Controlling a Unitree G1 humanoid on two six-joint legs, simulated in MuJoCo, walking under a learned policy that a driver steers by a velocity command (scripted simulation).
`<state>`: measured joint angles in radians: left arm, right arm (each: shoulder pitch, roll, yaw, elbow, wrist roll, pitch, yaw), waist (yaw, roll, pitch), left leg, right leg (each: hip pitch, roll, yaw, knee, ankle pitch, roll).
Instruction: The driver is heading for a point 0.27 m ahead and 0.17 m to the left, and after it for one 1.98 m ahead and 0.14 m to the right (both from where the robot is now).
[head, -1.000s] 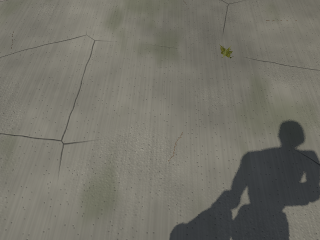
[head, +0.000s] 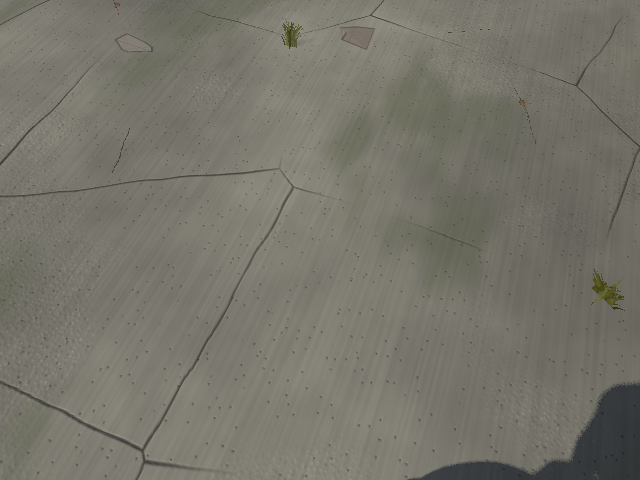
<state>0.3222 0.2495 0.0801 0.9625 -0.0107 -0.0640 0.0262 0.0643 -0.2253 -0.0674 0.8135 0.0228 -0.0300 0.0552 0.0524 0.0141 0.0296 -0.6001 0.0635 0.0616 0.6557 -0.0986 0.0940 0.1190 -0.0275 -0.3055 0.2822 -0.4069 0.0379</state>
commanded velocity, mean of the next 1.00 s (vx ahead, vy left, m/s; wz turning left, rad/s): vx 0.19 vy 0.00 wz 0.24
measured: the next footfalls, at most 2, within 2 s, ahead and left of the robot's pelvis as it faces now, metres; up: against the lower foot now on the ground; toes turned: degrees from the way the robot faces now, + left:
left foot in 0.04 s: +0.19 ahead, +0.10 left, +0.00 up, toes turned +5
right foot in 0.50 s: +0.45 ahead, -0.03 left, +0.00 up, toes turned +23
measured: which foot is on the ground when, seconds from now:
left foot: up 0.00-0.02, down 0.04-0.50, up 0.52-0.80, down 0.82-1.00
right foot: down 0.00-0.06, up 0.08-0.48, down 0.50-0.84, up 0.86-1.00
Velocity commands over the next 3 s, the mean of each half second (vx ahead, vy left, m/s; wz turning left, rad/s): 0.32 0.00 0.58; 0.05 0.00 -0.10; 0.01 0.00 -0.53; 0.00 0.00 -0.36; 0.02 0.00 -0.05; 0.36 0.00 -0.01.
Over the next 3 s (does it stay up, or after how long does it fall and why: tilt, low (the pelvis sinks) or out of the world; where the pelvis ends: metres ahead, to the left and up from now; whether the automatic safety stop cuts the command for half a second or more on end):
stays up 0.49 -0.01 0.02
